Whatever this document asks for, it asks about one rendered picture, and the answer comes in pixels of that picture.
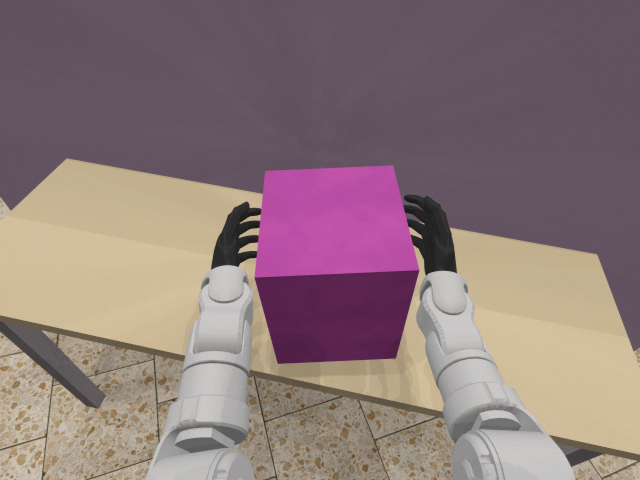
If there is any table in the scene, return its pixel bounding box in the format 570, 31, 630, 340
0, 158, 640, 467

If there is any right robot upper arm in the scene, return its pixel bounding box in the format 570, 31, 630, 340
452, 429, 574, 480

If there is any robot left forearm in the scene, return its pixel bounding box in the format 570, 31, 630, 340
144, 265, 253, 480

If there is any right robot hand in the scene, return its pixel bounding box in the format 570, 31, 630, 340
403, 195, 457, 275

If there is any left robot upper arm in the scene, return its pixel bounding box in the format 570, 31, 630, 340
146, 448, 255, 480

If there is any left robot hand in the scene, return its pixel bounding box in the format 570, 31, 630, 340
211, 202, 261, 270

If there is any carton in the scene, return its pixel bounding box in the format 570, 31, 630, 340
254, 165, 419, 364

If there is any robot right forearm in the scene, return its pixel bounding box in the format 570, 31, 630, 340
416, 271, 576, 480

